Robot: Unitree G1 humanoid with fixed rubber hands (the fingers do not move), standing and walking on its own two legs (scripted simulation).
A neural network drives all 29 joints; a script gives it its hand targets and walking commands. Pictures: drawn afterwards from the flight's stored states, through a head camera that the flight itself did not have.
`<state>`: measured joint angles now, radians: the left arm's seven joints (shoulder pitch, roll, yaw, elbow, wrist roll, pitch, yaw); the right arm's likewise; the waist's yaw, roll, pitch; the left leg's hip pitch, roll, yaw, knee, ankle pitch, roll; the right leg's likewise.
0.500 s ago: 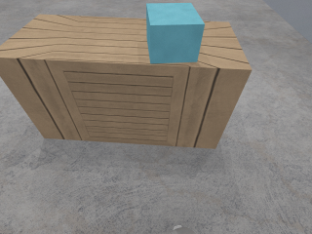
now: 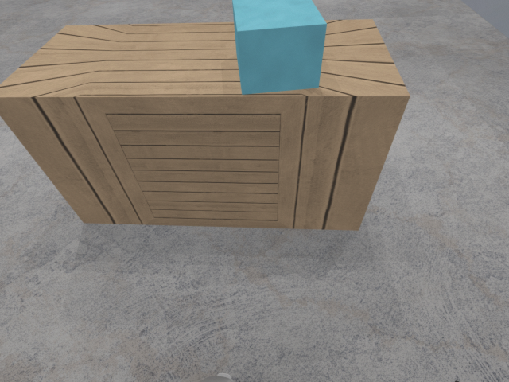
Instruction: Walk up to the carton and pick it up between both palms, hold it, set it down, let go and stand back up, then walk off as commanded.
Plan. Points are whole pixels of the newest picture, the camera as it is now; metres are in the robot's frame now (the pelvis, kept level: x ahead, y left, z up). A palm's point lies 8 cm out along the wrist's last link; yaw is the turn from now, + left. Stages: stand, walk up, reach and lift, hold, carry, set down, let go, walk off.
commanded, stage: walk off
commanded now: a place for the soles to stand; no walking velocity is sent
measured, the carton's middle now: (274, 41) +1.08 -0.03 +0.04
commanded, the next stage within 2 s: stand in 1.38 s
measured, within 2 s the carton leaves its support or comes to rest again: neither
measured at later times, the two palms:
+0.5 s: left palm out of the picture +0.12 +0.30 -0.09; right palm out of the picture +0.17 -0.34 -0.09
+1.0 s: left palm out of the picture +0.14 +0.31 -0.09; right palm out of the picture +0.17 -0.33 -0.08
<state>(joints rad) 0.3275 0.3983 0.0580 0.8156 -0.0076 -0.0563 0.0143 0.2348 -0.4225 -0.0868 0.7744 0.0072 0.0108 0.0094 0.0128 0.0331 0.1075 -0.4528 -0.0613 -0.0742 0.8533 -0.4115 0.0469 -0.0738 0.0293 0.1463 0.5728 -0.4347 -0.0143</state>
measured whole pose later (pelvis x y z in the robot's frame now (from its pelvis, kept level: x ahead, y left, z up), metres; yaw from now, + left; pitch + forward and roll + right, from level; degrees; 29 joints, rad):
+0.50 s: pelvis +0.05 -0.02 -0.01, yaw -2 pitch -6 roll +2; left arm 0.29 0.39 0.06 0.84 -0.01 -0.03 0.01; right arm 0.17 -0.41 -0.09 0.77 0.01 0.00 0.01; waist 0.01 0.01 0.11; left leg -0.22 -0.04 -0.06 0.64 -0.32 0.00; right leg -0.24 0.03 0.14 0.67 -0.34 0.00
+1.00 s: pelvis +0.05 -0.01 +0.00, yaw -2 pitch -3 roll +0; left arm 0.23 0.39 0.06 0.85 -0.01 -0.04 0.04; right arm 0.16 -0.41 -0.09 0.78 0.01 0.01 0.01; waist 0.01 0.01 0.12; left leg -0.20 -0.03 -0.06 0.59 -0.33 0.01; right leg -0.25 0.04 0.14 0.62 -0.36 0.00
